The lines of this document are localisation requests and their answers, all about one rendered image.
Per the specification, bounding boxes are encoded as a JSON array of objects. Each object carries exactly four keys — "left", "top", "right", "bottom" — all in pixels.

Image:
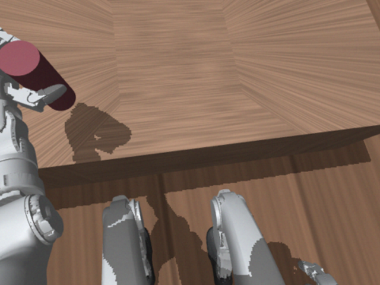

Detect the right robot hand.
[{"left": 298, "top": 261, "right": 338, "bottom": 285}]

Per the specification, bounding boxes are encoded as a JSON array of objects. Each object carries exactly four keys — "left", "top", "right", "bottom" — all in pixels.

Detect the left robot foot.
[{"left": 144, "top": 228, "right": 156, "bottom": 285}]

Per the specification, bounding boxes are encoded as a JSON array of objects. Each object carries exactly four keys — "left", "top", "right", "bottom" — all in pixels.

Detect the left robot arm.
[{"left": 0, "top": 99, "right": 64, "bottom": 285}]

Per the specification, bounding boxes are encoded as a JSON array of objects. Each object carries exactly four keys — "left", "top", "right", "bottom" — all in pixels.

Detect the left robot hand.
[{"left": 0, "top": 28, "right": 67, "bottom": 113}]

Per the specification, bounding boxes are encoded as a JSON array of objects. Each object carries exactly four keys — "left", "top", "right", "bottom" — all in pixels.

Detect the can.
[{"left": 0, "top": 40, "right": 76, "bottom": 111}]

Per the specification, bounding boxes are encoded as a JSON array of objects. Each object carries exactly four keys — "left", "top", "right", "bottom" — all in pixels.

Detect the right robot foot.
[{"left": 206, "top": 227, "right": 233, "bottom": 285}]

